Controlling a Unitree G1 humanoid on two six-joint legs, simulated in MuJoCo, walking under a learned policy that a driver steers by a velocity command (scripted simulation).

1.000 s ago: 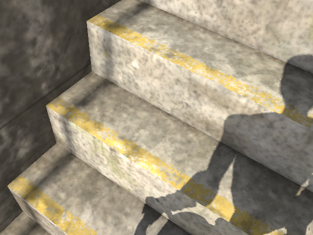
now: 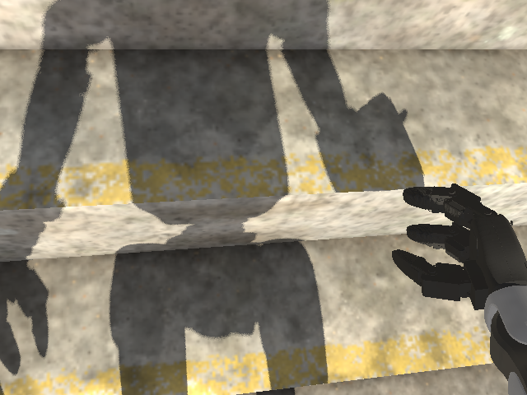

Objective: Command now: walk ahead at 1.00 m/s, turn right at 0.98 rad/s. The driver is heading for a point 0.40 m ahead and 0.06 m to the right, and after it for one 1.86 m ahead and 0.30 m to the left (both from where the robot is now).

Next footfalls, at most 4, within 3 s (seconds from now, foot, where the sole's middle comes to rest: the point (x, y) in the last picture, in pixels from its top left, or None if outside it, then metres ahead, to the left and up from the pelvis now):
0.02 left None -0.23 0.10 -0.76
0.16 right None -0.04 -0.05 -0.62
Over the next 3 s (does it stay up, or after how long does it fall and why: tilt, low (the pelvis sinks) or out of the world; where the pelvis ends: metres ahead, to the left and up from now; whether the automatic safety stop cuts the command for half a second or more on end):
falls after 0.52 s (tilt)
